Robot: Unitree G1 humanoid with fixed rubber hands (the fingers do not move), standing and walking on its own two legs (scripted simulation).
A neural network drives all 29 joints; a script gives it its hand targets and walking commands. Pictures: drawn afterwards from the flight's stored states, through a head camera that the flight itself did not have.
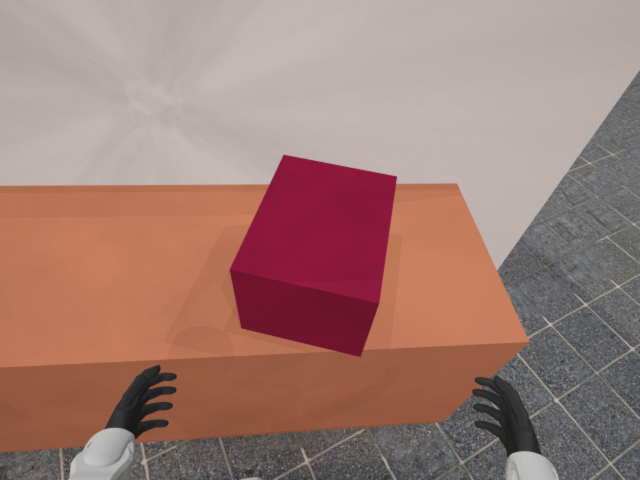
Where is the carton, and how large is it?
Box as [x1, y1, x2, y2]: [230, 155, 396, 356]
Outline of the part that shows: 283,155 230,268 241,327 360,356 379,300 396,176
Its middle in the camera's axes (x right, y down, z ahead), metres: +0.00 +0.03 +0.74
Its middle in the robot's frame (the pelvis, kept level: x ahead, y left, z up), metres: +0.52 -0.02 -0.11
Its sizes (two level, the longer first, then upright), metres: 0.295 0.231 0.192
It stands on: a pedestal, 0.56 m high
